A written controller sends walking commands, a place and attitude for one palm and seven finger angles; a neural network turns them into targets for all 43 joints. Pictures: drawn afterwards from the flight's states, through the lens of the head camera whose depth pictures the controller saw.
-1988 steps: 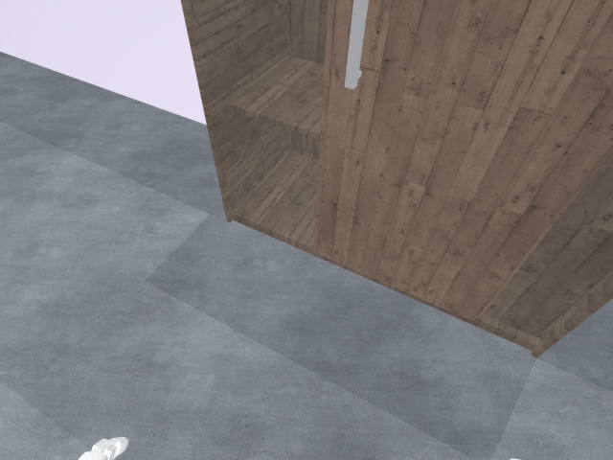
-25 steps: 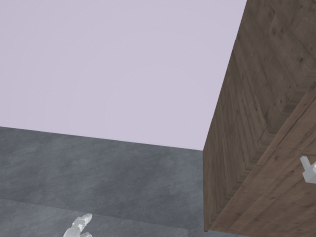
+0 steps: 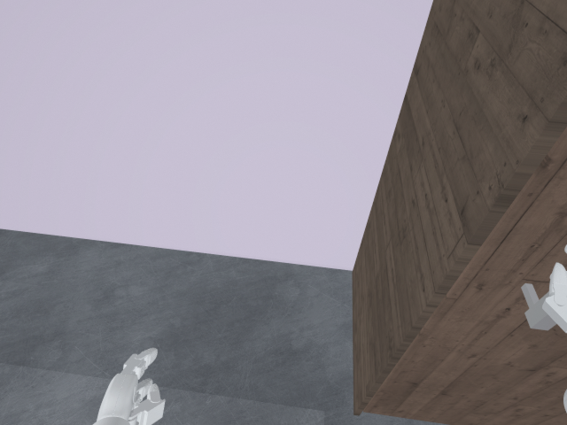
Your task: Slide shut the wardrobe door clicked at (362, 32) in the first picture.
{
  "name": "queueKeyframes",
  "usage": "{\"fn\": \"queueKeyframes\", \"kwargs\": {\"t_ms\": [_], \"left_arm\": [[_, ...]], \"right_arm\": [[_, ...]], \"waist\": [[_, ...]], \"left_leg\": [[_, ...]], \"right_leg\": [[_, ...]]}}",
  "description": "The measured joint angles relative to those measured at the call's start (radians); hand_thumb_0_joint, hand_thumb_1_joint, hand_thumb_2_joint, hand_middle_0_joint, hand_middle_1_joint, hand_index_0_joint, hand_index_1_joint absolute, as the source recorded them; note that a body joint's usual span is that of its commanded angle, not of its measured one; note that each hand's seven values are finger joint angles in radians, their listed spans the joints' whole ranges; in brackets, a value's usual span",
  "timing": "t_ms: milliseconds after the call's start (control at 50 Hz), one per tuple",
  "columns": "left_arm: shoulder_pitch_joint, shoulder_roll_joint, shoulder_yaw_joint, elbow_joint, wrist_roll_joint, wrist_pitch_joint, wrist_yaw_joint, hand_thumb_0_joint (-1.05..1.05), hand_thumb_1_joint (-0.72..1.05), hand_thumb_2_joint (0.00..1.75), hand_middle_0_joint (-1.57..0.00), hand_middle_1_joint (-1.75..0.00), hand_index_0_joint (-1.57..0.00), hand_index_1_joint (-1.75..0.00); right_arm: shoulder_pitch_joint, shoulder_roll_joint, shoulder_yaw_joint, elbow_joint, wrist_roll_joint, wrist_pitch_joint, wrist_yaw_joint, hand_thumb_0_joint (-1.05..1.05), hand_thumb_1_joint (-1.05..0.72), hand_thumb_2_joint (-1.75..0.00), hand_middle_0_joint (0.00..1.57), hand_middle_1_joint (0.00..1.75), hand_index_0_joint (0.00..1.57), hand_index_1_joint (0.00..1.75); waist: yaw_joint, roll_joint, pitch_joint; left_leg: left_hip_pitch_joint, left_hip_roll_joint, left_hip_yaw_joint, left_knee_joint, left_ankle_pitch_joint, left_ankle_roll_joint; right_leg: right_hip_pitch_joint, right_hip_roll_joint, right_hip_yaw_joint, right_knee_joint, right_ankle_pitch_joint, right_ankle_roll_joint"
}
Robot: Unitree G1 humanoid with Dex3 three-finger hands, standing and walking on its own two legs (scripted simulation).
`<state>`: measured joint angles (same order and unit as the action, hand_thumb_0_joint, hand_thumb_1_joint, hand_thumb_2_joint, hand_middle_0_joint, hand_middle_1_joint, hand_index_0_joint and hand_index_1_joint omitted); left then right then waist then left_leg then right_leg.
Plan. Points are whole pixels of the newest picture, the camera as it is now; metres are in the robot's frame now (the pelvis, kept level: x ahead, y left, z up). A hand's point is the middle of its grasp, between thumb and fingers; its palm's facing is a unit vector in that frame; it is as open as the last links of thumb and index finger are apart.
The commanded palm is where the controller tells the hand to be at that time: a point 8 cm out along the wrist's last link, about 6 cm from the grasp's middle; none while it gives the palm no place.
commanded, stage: stop walking and hold the door there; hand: right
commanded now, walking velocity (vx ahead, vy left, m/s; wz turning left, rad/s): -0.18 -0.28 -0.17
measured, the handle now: out of the picture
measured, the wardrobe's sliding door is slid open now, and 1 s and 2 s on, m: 0.00 0.00 0.00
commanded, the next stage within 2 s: loosen the grip on the handle in 1.36 s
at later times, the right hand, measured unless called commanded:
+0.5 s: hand (560, 303) +0.25 -0.32 +0.12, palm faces +0.35 +0.92 -0.19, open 5.7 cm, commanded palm +0.20 -0.35 +0.12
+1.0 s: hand (561, 302) +0.25 -0.32 +0.12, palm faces +0.34 +0.93 -0.17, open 5.7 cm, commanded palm +0.21 -0.35 +0.12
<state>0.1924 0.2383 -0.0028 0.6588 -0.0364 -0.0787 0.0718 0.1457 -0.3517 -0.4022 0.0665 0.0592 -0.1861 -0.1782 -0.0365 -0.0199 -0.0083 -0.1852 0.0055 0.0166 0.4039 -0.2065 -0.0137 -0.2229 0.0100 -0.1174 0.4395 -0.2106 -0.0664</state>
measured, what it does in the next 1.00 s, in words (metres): steps to the right: right foot, then left foot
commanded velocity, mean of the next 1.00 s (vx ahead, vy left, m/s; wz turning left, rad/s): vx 0.00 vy -0.02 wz -0.04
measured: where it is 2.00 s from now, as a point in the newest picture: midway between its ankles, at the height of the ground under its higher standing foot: outside the picture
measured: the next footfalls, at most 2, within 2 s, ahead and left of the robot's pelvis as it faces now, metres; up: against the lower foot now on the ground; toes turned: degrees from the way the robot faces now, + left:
right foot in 0.26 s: +0.03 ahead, -0.17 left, +0.00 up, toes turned -3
left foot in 0.54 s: -0.06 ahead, +0.00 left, +0.00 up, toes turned +1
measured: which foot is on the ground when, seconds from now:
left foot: down 0.00-0.32, up 0.34-0.52, down 0.54-1.00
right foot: down 0.00-0.08, up 0.10-0.24, down 0.26-1.00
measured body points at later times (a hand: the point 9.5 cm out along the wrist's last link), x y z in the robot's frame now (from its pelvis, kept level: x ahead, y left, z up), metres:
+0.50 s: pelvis -0.06 -0.09 -0.01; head -0.02 -0.09 +0.44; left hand +0.11 +0.11 -0.12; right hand +0.22 -0.36 +0.13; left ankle -0.09 +0.02 -0.73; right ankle -0.01 -0.17 -0.74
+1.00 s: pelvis -0.06 -0.09 +0.00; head -0.06 -0.09 +0.45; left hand +0.11 +0.15 -0.09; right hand +0.22 -0.36 +0.13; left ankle -0.10 +0.00 -0.74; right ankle -0.01 -0.17 -0.74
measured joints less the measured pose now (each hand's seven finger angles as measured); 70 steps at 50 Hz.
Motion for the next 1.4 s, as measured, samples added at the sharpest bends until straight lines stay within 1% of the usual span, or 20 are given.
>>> {"fn": "queueKeyframes", "kwargs": {"t_ms": [60, 120, 180, 220, 260, 280, 320, 400, 440, 520, 540, 560, 600, 640, 760, 800, 880, 980, 1140, 1400], "left_arm": [[-0.006, 0.015, 0.011, -0.005, 0.003, 0.011, -0.004, 0.01, 0.90, 0.90, -0.21, -0.30, -0.20, -0.30], [-0.016, 0.036, 0.024, -0.005, 0.002, 0.032, -0.007, 0.01, 0.90, 0.90, -0.21, -0.30, -0.20, -0.30], [-0.022, 0.049, 0.033, -0.002, -0.002, 0.052, -0.006, 0.01, 0.90, 0.90, -0.21, -0.30, -0.20, -0.30], [-0.027, 0.053, 0.034, -0.001, -0.002, 0.065, -0.002, 0.01, 0.90, 0.90, -0.20, -0.30, -0.20, -0.30], [-0.036, 0.056, 0.036, -0.004, -0.002, 0.075, 0.003, 0.01, 0.90, 0.90, -0.20, -0.30, -0.20, -0.30], [-0.043, 0.053, 0.039, -0.004, -0.002, 0.079, 0.007, 0.01, 0.90, 0.90, -0.20, -0.30, -0.20, -0.30], [-0.059, 0.039, 0.041, -0.009, -0.003, 0.084, 0.012, 0.01, 0.90, 0.90, -0.20, -0.30, -0.20, -0.30], [-0.061, -0.012, 0.027, -0.041, -0.004, 0.058, 0.005, 0.01, 0.90, 0.90, -0.20, -0.29, -0.20, -0.30], [-0.052, -0.047, 0.010, -0.038, -0.003, 0.041, -0.007, 0.01, 0.90, 0.90, -0.20, -0.29, -0.20, -0.30], [-0.028, -0.102, -0.039, -0.014, 0.006, 0.030, -0.017, 0.01, 0.90, 0.90, -0.21, -0.30, -0.20, -0.30], [-0.026, -0.108, -0.050, -0.004, 0.010, 0.030, -0.017, 0.01, 0.90, 0.90, -0.21, -0.30, -0.20, -0.30], [-0.028, -0.104, -0.057, 0.008, 0.014, 0.032, -0.016, 0.01, 0.90, 0.90, -0.21, -0.30, -0.20, -0.30], [-0.025, -0.095, -0.064, 0.028, 0.021, 0.040, -0.014, 0.01, 0.90, 0.90, -0.21, -0.30, -0.20, -0.30], [-0.012, -0.089, -0.064, 0.039, 0.022, 0.045, -0.010, 0.01, 0.90, 0.90, -0.21, -0.30, -0.20, -0.30], [0.015, -0.053, -0.051, 0.052, 0.017, 0.058, 0.011, 0.02, 0.90, 0.90, -0.21, -0.30, -0.20, -0.30], [0.012, -0.037, -0.042, 0.044, 0.016, 0.061, 0.018, 0.02, 0.90, 0.90, -0.21, -0.30, -0.20, -0.30], [-0.004, -0.016, -0.026, 0.026, 0.014, 0.057, 0.024, 0.02, 0.90, 0.90, -0.21, -0.30, -0.20, -0.30], [-0.013, -0.001, -0.015, 0.012, 0.011, 0.052, 0.022, 0.01, 0.90, 0.90, -0.20, -0.30, -0.20, -0.30], [-0.019, -0.002, -0.016, 0.003, 0.003, 0.060, 0.017, 0.01, 0.90, 0.90, -0.20, -0.30, -0.20, -0.30], [-0.015, -0.010, -0.024, -0.001, -0.003, 0.085, 0.017, 0.01, 0.90, 0.90, -0.21, -0.30, -0.20, -0.30]], "right_arm": [[0.002, 0.000, 0.005, -0.006, 0.001, -0.013, 0.003, -0.17, -0.62, -0.76, 0.46, 1.40, 0.36, 1.40], [-0.002, -0.004, 0.018, -0.017, 0.000, -0.033, 0.015, -0.18, -0.62, -0.75, 0.46, 1.40, 0.37, 1.41], [-0.016, -0.015, 0.044, -0.032, -0.007, -0.049, 0.037, -0.20, -0.62, -0.76, 0.46, 1.40, 0.39, 1.41], [-0.030, -0.020, 0.063, -0.047, -0.014, -0.056, 0.049, -0.21, -0.62, -0.76, 0.46, 1.40, 0.40, 1.41], [-0.045, -0.021, 0.087, -0.069, -0.018, -0.057, 0.058, -0.23, -0.62, -0.77, 0.46, 1.40, 0.40, 1.41], [-0.058, -0.018, 0.102, -0.082, -0.016, -0.054, 0.060, -0.23, -0.62, -0.77, 0.46, 1.40, 0.40, 1.41], [-0.077, -0.003, 0.126, -0.103, -0.010, -0.047, 0.058, -0.22, -0.63, -0.78, 0.46, 1.40, 0.39, 1.41], [-0.109, 0.046, 0.157, -0.106, 0.003, -0.031, 0.048, -0.17, -0.65, -0.78, 0.46, 1.40, 0.38, 1.41], [-0.127, 0.062, 0.169, -0.107, 0.007, -0.011, 0.046, -0.15, -0.67, -0.77, 0.46, 1.40, 0.36, 1.41], [-0.165, 0.074, 0.188, -0.108, 0.015, 0.031, 0.036, -0.13, -0.70, -0.77, 0.46, 1.40, 0.33, 1.41], [-0.175, 0.078, 0.191, -0.102, 0.014, 0.036, 0.033, -0.13, -0.70, -0.77, 0.46, 1.40, 0.33, 1.41], [-0.184, 0.091, 0.193, -0.089, 0.013, 0.038, 0.031, -0.12, -0.70, -0.77, 0.46, 1.40, 0.32, 1.41], [-0.187, 0.103, 0.201, -0.069, 0.014, 0.047, 0.033, -0.12, -0.70, -0.76, 0.46, 1.40, 0.32, 1.41], [-0.186, 0.098, 0.213, -0.053, 0.016, 0.050, 0.038, -0.12, -0.70, -0.76, 0.46, 1.40, 0.33, 1.41], [-0.185, 0.094, 0.243, -0.014, 0.015, 0.047, 0.037, -0.10, -0.69, -0.79, 0.45, 1.40, 0.35, 1.41], [-0.185, 0.094, 0.247, -0.002, 0.014, 0.052, 0.033, -0.10, -0.69, -0.79, 0.45, 1.40, 0.35, 1.41], [-0.181, 0.081, 0.242, 0.020, 0.009, 0.053, 0.033, -0.10, -0.69, -0.79, 0.45, 1.40, 0.35, 1.41], [-0.169, 0.085, 0.235, 0.042, 0.008, 0.042, 0.035, -0.11, -0.69, -0.79, 0.45, 1.40, 0.34, 1.41], [-0.145, 0.089, 0.221, 0.033, 0.013, 0.031, 0.041, -0.11, -0.69, -0.81, 0.45, 1.40, 0.32, 1.41], [-0.120, 0.079, 0.203, 0.004, 0.020, 0.032, 0.048, -0.12, -0.69, -0.80, 0.45, 1.40, 0.32, 1.41]], "waist": [[0.003, -0.018, 0.005], [0.002, -0.027, 0.020], [0.010, -0.014, 0.035], [0.024, 0.004, 0.046], [0.042, 0.019, 0.061], [0.050, 0.033, 0.075], [0.041, 0.054, 0.099], [0.042, 0.010, 0.116], [0.044, 0.001, 0.117], [0.032, 0.026, 0.105], [0.029, 0.030, 0.103], [0.033, 0.011, 0.110], [0.037, -0.022, 0.109], [0.028, -0.027, 0.095], [0.018, 0.014, 0.042], [0.023, 0.020, 0.030], [0.029, 0.020, 0.017], [0.019, -0.001, -0.005], [0.006, -0.013, -0.007], [0.012, -0.022, 0.007]], "left_leg": [[-0.017, -0.001, 0.010, 0.015, -0.007, -0.002], [-0.043, 0.008, 0.011, 0.056, -0.022, -0.010], [-0.069, 0.039, 0.010, 0.100, -0.039, -0.027], [-0.084, 0.071, 0.012, 0.130, -0.050, -0.044], [-0.102, 0.106, 0.010, 0.170, -0.064, -0.068], [-0.110, 0.132, 0.004, 0.194, -0.073, -0.081], [-0.135, 0.164, -0.026, 0.231, -0.060, -0.066], [-0.192, 0.110, -0.006, 0.446, -0.256, -0.028], [-0.176, 0.073, 0.021, 0.466, -0.272, -0.021], [-0.057, 0.016, 0.047, 0.257, -0.233, -0.004], [-0.023, 0.004, 0.040, 0.178, -0.188, 0.016], [-0.004, -0.009, 0.040, 0.134, -0.139, 0.036], [0.023, -0.026, 0.045, 0.074, -0.094, 0.047], [0.033, -0.031, 0.033, 0.045, -0.080, 0.044], [0.040, -0.029, 0.002, 0.065, -0.131, 0.034], [0.037, -0.029, -0.006, 0.066, -0.145, 0.036], [0.061, -0.031, -0.001, 0.011, -0.058, 0.039], [0.080, -0.053, 0.001, -0.030, -0.053, 0.050], [0.091, -0.065, 0.005, -0.022, -0.072, 0.058], [0.091, -0.070, 0.007, -0.011, -0.083, 0.061]], "right_leg": [[-0.035, -0.004, 0.011, 0.047, -0.019, 0.009], [-0.081, 0.008, 0.061, 0.141, -0.063, 0.044], [-0.116, 0.011, 0.117, 0.239, -0.155, 0.060], [-0.116, -0.002, 0.134, 0.242, -0.164, 0.067], [-0.090, -0.022, 0.131, 0.174, -0.095, 0.073], [-0.083, -0.011, 0.108, 0.153, -0.031, 0.073], [-0.079, 0.019, 0.071, 0.154, -0.031, 0.049], [-0.101, 0.012, 0.049, 0.155, -0.039, 0.007], [-0.107, 0.013, 0.048, 0.131, -0.014, 0.001], [-0.113, 0.036, 0.026, 0.077, 0.030, -0.006], [-0.114, 0.043, 0.020, 0.066, 0.038, -0.006], [-0.108, 0.037, 0.026, 0.056, 0.047, -0.005], [-0.095, 0.024, 0.036, 0.030, 0.058, 0.007], [-0.084, 0.020, 0.029, 0.010, 0.056, 0.013], [-0.047, 0.028, 0.011, -0.031, 0.078, -0.016], [-0.037, 0.034, 0.015, -0.052, 0.089, -0.016], [-0.026, 0.032, 0.022, -0.069, 0.100, -0.008], [-0.035, 0.011, 0.029, -0.050, 0.083, 0.005], [-0.038, -0.001, 0.035, -0.011, 0.051, 0.013], [-0.044, -0.006, 0.038, 0.011, 0.035, 0.018]]}}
